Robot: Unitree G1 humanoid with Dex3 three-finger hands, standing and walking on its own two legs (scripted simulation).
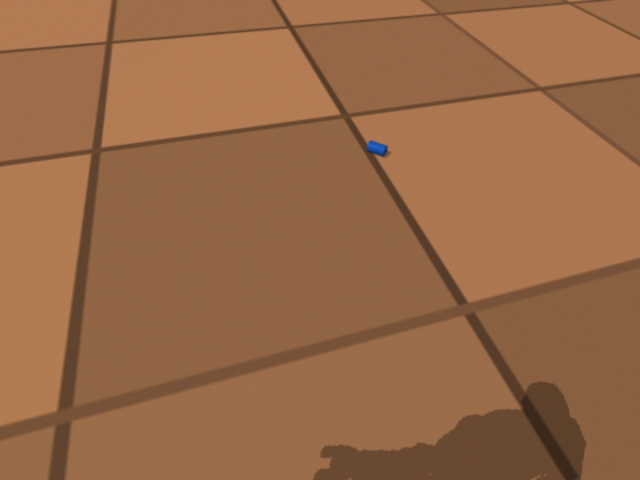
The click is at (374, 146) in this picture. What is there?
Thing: lying can
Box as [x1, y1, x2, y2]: [367, 140, 387, 156]
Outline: 370,140 367,145 367,150 383,156 387,146
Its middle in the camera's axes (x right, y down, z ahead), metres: +0.30 -0.49 +2.07
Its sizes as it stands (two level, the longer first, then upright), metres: 0.095 0.059 0.059
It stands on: the floor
